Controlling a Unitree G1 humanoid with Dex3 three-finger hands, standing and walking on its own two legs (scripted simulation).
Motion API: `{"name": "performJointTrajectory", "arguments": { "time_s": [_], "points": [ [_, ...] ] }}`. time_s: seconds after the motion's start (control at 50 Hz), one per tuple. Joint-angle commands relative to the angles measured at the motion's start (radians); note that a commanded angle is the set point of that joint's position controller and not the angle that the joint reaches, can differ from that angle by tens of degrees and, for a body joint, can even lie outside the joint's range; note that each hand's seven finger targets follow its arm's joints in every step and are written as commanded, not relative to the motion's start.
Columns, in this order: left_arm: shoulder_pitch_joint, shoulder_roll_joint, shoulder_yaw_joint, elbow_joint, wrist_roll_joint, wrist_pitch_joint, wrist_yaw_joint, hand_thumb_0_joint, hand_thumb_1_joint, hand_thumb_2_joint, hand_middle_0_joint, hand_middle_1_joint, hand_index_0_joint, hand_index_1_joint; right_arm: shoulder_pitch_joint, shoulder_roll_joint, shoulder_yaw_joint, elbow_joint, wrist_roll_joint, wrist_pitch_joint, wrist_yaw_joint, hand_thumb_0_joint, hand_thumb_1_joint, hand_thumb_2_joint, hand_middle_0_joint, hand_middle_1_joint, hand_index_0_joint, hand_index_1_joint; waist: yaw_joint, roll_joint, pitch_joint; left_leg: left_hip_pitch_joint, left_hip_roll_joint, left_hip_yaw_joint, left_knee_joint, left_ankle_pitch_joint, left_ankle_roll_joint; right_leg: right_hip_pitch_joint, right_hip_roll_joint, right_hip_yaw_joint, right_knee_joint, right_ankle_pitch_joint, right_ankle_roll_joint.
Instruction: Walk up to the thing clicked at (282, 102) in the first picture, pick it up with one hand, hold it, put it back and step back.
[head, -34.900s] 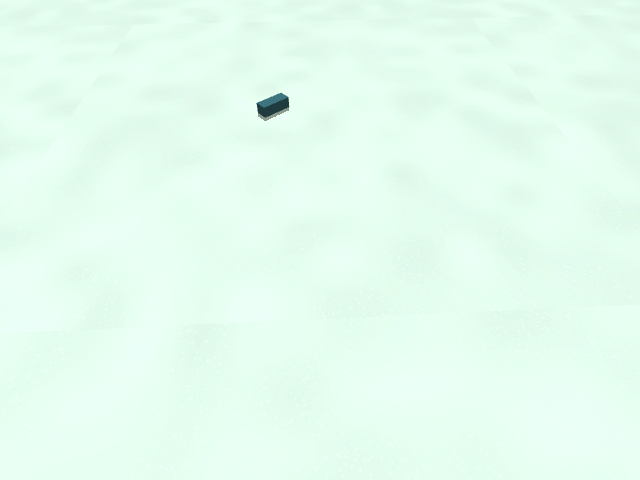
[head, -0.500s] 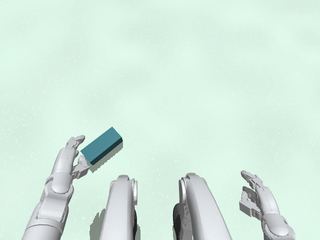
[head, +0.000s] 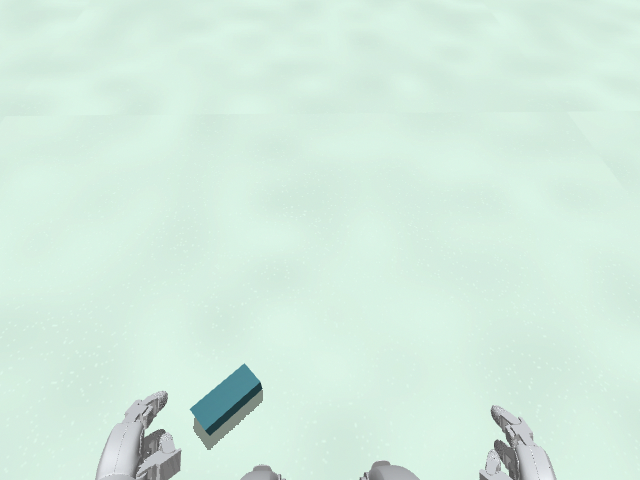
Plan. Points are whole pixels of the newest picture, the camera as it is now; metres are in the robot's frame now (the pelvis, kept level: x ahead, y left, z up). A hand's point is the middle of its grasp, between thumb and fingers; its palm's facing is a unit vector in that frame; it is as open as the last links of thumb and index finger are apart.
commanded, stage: home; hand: left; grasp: from above
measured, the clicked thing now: (227, 398) +0.43 +0.23 -0.67
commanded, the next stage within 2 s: none
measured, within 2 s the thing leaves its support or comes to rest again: neither
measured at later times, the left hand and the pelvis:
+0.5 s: hand out of the picture +0.16 +0.18 -0.03, palm faces +0.06 -0.98 -0.19, open 7.6 cm; pelvis +0.01 +0.00 +0.02, yaw +1 degrees
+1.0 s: hand (167, 478) +0.17 +0.17 -0.03, palm faces +0.05 -0.98 -0.20, open 7.4 cm; pelvis +0.01 -0.01 +0.02, yaw +1 degrees
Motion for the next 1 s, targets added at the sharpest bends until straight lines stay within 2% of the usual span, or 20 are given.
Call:
{"name": "performJointTrajectory", "arguments": {
  "time_s": [0.0, 0.06, 0.2, 0.3, 0.32, 0.34, 0.38, 0.46, 0.5, 0.52, 0.56, 0.62, 0.66, 0.7, 0.72, 0.86, 0.9, 0.94, 0.96, 0.98],
  "points": [
    [0.076, 0.088, 0.042, -0.241, 0.0, -0.024, 0.003, 0.0, 0.9, 0.9, -0.2, -0.301, -0.2, -0.3, -0.045, -0.115, -0.05, -0.161, -0.009, -0.071, -0.022, 0.0, -0.901, -0.899, 0.2, 0.299, 0.2, 0.299, 0.021, 0.022, -0.132, 0.229, -0.009, -0.001, -0.236, 0.291, 0.011, 0.192, 0.015, -0.012, -0.206, 0.248, -0.013],
    [0.08, 0.094, 0.039, -0.297, 0.004, -0.013, -0.011, 0.0, 0.9, 0.9, -0.2, -0.301, -0.2, -0.3, -0.052, -0.121, -0.054, -0.172, -0.011, -0.083, -0.027, 0.0, -0.901, -0.899, 0.2, 0.299, 0.2, 0.299, 0.023, 0.04, -0.091, 0.256, -0.003, -0.015, -0.282, 0.253, 0.01, 0.191, 0.016, -0.016, -0.231, 0.21, -0.013],
    [0.079, 0.093, 0.032, -0.287, 0.006, 0.008, -0.04, 0.0, 0.895, 0.897, -0.199, -0.3, -0.199, -0.299, -0.066, -0.128, -0.055, -0.178, -0.018, -0.122, -0.031, 0.0, -0.901, -0.899, 0.2, 0.299, 0.2, 0.299, 0.019, -0.024, -0.009, 0.239, -0.014, 0.0, -0.298, 0.176, 0.024, 0.193, 0.008, -0.015, -0.279, 0.145, -0.005],
    [0.073, 0.106, 0.043, -0.304, 0.015, 0.001, -0.05, 0.0, 0.887, 0.892, -0.198, -0.298, -0.199, -0.298, -0.069, -0.131, -0.059, -0.173, -0.022, -0.142, -0.03, 0.0, -0.901, -0.899, 0.2, 0.299, 0.2, 0.299, 0.027, 0.013, -0.035, 0.26, -0.017, 0.007, -0.297, 0.192, 0.019, 0.205, 0.004, -0.01, -0.265, 0.158, -0.007],
    [0.079, 0.107, 0.044, -0.302, 0.017, 0.001, -0.05, 0.0, 0.831, 0.86, -0.193, -0.288, -0.193, -0.288, -0.073, -0.133, -0.059, -0.174, -0.022, -0.143, -0.029, 0.0, -0.901, -0.9, 0.2, 0.299, 0.2, 0.299, 0.037, 0.016, -0.033, 0.262, -0.017, 0.008, -0.298, 0.19, 0.019, 0.207, 0.004, -0.01, -0.265, 0.156, -0.007],
    [0.064, 0.108, 0.044, -0.31, 0.015, -0.004, -0.051, 0.0, 0.88, 0.888, -0.198, -0.297, -0.198, -0.296, -0.075, -0.133, -0.058, -0.172, -0.023, -0.146, -0.027, 0.0, -0.901, -0.899, 0.2, 0.299, 0.2, 0.299, 0.033, 0.025, -0.033, 0.262, -0.015, 0.001, -0.303, 0.184, 0.017, 0.206, 0.006, -0.011, -0.261, 0.15, -0.007],
    [0.069, 0.108, 0.044, -0.313, 0.018, -0.007, -0.049, 0.0, 0.792, 0.837, -0.189, -0.282, -0.189, -0.282, -0.075, -0.13, -0.059, -0.166, -0.024, -0.149, -0.028, 0.0, -0.901, -0.9, 0.2, 0.299, 0.2, 0.299, 0.035, 0.031, -0.048, 0.272, -0.014, -0.001, -0.299, 0.204, 0.014, 0.212, 0.006, -0.012, -0.253, 0.167, -0.008],
    [0.096, 0.096, 0.034, -0.283, 0.019, -0.003, -0.049, 0.0, 0.866, 0.88, -0.196, -0.295, -0.196, -0.294, -0.072, -0.13, -0.057, -0.161, -0.024, -0.15, -0.028, 0.0, -0.901, -0.899, 0.2, 0.299, 0.2, 0.299, 0.033, 0.016, -0.052, 0.268, -0.019, 0.007, -0.281, 0.241, 0.018, 0.221, 0.003, -0.004, -0.252, 0.205, -0.009],
    [0.074, 0.119, 0.053, -0.313, 0.02, -0.012, -0.046, 0.0, 0.833, 0.861, -0.193, -0.289, -0.193, -0.289, -0.07, -0.132, -0.061, -0.154, -0.025, -0.147, -0.028, 0.0, -0.901, -0.899, 0.2, 0.299, 0.2, 0.299, 0.035, 0.041, -0.067, 0.283, -0.016, 0.005, -0.285, 0.249, 0.013, 0.224, 0.006, -0.004, -0.248, 0.206, -0.009],
    [0.102, 0.092, 0.027, -0.275, 0.02, -0.006, -0.049, 0.0, 0.84, 0.865, -0.194, -0.29, -0.194, -0.29, -0.074, -0.13, -0.059, -0.153, -0.026, -0.149, -0.027, 0.0, -0.901, -0.899, 0.2, 0.299, 0.2, 0.299, 0.03, 0.02, -0.059, 0.277, -0.013, 0.0, -0.286, 0.262, 0.012, 0.221, 0.007, -0.009, -0.243, 0.212, -0.01],
    [0.075, 0.114, 0.051, -0.317, 0.016, -0.01, -0.046, 0.0, 0.807, 0.846, -0.19, -0.285, -0.19, -0.284, -0.074, -0.131, -0.06, -0.157, -0.026, -0.148, -0.028, 0.0, -0.901, -0.899, 0.2, 0.299, 0.2, 0.299, 0.041, 0.021, -0.055, 0.272, -0.014, 0.002, -0.285, 0.244, 0.014, 0.219, 0.006, -0.009, -0.247, 0.201, -0.008],
    [0.065, 0.125, 0.051, -0.336, 0.015, -0.014, -0.044, 0.0, 0.875, 0.885, -0.197, -0.296, -0.197, -0.296, -0.074, -0.133, -0.061, -0.153, -0.023, -0.148, -0.029, 0.0, -0.901, -0.899, 0.2, 0.299, 0.2, 0.299, 0.041, 0.013, -0.058, 0.27, -0.014, 0.001, -0.289, 0.224, 0.016, 0.221, 0.007, -0.009, -0.253, 0.185, -0.008],
    [0.098, 0.086, 0.029, -0.28, 0.011, -0.008, -0.049, 0.0, 0.882, 0.89, -0.198, -0.297, -0.198, -0.297, -0.076, -0.13, -0.06, -0.153, -0.025, -0.151, -0.027, 0.0, -0.901, -0.899, 0.2, 0.299, 0.2, 0.299, 0.036, 0.006, -0.052, 0.265, -0.012, -0.002, -0.286, 0.239, 0.012, 0.219, 0.007, -0.009, -0.245, 0.194, -0.009],
    [0.075, 0.129, 0.063, -0.337, 0.013, -0.015, -0.044, 0.0, 0.897, 0.898, -0.199, -0.3, -0.2, -0.3, -0.068, -0.135, -0.067, -0.152, -0.026, -0.149, -0.031, 0.0, -0.901, -0.899, 0.2, 0.299, 0.2, 0.299, 0.046, 0.02, -0.083, 0.281, -0.012, 0.002, -0.281, 0.264, 0.012, 0.232, 0.007, -0.008, -0.24, 0.215, -0.009],
    [0.109, 0.103, 0.041, -0.274, 0.018, -0.009, -0.047, 0.0, 0.898, 0.899, -0.2, -0.3, -0.2, -0.3, -0.065, -0.132, -0.064, -0.149, -0.026, -0.149, -0.029, 0.0, -0.901, -0.899, 0.2, 0.299, 0.2, 0.299, 0.04, 0.009, -0.071, 0.272, -0.016, 0.005, -0.274, 0.271, 0.012, 0.229, 0.005, -0.005, -0.243, 0.222, -0.009],
    [0.072, 0.119, 0.05, -0.32, 0.012, -0.012, -0.049, 0.0, 0.9, 0.9, -0.2, -0.3, -0.2, -0.3, -0.071, -0.135, -0.064, -0.15, -0.024, -0.152, -0.028, 0.0, -0.901, -0.899, 0.2, 0.299, 0.2, 0.299, 0.043, 0.002, -0.03, 0.249, -0.013, 0.0, -0.295, 0.177, 0.016, 0.207, 0.005, -0.005, -0.257, 0.147, -0.005],
    [0.111, 0.087, 0.029, -0.26, 0.015, -0.001, -0.051, 0.0, 0.9, 0.9, -0.2, -0.3, -0.2, -0.3, -0.08, -0.127, -0.061, -0.157, -0.024, -0.151, -0.028, 0.0, -0.901, -0.899, 0.2, 0.299, 0.2, 0.299, 0.039, 0.009, -0.025, 0.248, -0.015, 0.006, -0.289, 0.185, 0.014, 0.195, 0.005, -0.002, -0.26, 0.155, -0.005],
    [0.056, 0.134, 0.068, -0.354, 0.01, -0.016, -0.047, 0.0, 0.9, 0.9, -0.2, -0.301, -0.2, -0.3, -0.068, -0.14, -0.07, -0.155, -0.025, -0.155, -0.029, 0.0, -0.901, -0.899, 0.2, 0.299, 0.2, 0.299, 0.043, 0.007, -0.066, 0.26, -0.017, 0.01, -0.281, 0.198, 0.017, 0.223, 0.003, 0.0, -0.257, 0.169, -0.003],
    [0.119, 0.102, 0.04, -0.272, 0.018, -0.004, -0.048, 0.0, 0.9, 0.9, -0.2, -0.3, -0.2, -0.3, -0.069, -0.129, -0.064, -0.147, -0.024, -0.153, -0.03, 0.0, -0.901, -0.899, 0.2, 0.299, 0.2, 0.299, 0.041, 0.001, -0.053, 0.256, -0.018, 0.011, -0.278, 0.206, 0.016, 0.213, 0.003, 0.0, -0.255, 0.175, -0.004],
    [0.094, 0.101, 0.039, -0.298, 0.012, -0.004, -0.051, 0.0, 0.9, 0.9, -0.2, -0.3, -0.2, -0.3, -0.067, -0.13, -0.064, -0.151, -0.024, -0.154, -0.028, 0.0, -0.901, -0.899, 0.2, 0.299, 0.2, 0.299, 0.039, 0.004, -0.044, 0.249, -0.019, 0.012, -0.273, 0.205, 0.017, 0.209, 0.002, 0.003, -0.258, 0.175, -0.005]
  ]
}}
